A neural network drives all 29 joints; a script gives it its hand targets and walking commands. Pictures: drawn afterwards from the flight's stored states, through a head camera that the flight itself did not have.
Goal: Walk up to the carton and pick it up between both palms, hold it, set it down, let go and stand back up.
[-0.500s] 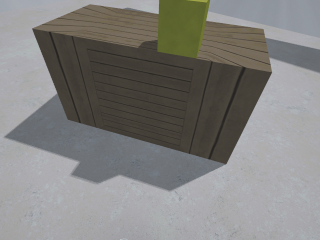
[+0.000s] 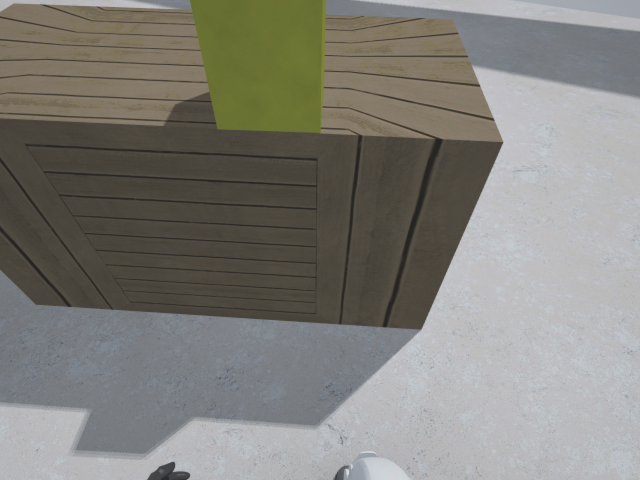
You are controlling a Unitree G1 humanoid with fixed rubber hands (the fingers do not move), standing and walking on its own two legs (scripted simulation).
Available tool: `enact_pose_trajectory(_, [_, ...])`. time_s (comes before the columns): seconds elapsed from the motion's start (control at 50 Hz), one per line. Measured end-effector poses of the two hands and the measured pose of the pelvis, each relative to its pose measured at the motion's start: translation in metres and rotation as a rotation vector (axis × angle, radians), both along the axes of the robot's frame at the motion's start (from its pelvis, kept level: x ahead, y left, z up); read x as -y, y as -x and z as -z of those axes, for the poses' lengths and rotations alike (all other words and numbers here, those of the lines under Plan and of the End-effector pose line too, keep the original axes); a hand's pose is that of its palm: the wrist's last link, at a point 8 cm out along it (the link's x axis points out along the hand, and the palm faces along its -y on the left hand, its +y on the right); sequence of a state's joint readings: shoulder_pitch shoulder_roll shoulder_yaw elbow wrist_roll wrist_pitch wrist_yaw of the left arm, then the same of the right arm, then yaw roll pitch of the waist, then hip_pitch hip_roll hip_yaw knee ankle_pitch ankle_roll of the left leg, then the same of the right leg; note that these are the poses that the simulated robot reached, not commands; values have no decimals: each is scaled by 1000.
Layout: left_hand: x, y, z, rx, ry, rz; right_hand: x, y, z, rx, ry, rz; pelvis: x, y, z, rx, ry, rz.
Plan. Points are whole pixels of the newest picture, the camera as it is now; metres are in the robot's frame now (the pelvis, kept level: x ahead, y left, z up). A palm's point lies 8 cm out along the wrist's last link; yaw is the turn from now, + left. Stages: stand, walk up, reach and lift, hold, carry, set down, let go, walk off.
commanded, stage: walk up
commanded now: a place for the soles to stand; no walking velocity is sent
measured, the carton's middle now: (269, 46) +0.86 +0.04 +0.15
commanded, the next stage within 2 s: none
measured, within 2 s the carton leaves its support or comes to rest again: neither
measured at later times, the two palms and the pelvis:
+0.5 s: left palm out of the picture +0.17 +0.26 -0.11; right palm (454, 381) +0.28 -0.22 -0.11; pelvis +0.21 +0.02 +0.01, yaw +4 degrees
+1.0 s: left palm (160, 289) +0.49 +0.26 -0.12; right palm (430, 324) +0.38 -0.21 -0.12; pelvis +0.37 +0.02 +0.00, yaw +2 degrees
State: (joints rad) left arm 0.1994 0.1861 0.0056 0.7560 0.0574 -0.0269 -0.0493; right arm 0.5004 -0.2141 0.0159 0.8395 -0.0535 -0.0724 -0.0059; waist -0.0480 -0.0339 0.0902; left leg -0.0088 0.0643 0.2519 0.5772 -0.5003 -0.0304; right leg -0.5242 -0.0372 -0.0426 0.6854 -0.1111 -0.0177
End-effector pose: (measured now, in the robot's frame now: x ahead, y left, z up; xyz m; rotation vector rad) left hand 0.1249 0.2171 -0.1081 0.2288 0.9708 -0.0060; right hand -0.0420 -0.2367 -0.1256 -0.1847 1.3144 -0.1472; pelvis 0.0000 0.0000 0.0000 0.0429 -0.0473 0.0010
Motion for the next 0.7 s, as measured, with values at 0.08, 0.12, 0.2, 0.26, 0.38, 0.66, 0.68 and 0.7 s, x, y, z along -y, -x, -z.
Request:
enact_pose_trajectory(0.08, [21, -47, 8, 34, -14, 4, 14, -56, 28, 10, -21, 5, 12, -44, 17, -5, 35, 22])
enact_pose_trajectory(0.12, [20, -54, 9, 35, -20, -63, 16, -88, 31, 23, -40, -10, 16, -60, 18, -2, 26, 23])
enact_pose_trajectory(0.2, [6, -40, -1, -35, -53, -185, 24, -159, 17, 107, -41, -56, 17, -90, 4, 14, 33, 32])
enact_pose_trajectory(0.26, [-6, -25, -8, -105, -74, -228, 27, -209, -2, 184, -22, -89, 17, -110, -7, 25, 42, 18])
enact_pose_trajectory(0.38, [-22, -16, -11, -217, -75, -265, 18, -271, -21, 213, -2, -118, 6, -154, -18, 16, 62, -8])
enact_pose_trajectory(0.66, [-72, -128, 44, -307, 7, -200, -57, -401, -16, 260, 43, -124, -49, -274, 8, 17, 62, -57])
enact_pose_trajectory(0.68, [-74, -142, 43, -305, 5, -182, -56, -402, -19, 260, 51, -96, -51, -281, 6, 21, 68, -55])
enact_pose_trajectory(0.7, [-77, -157, 41, -295, 3, -166, -55, -402, -23, 255, 60, -73, -51, -288, 3, 24, 71, -56])
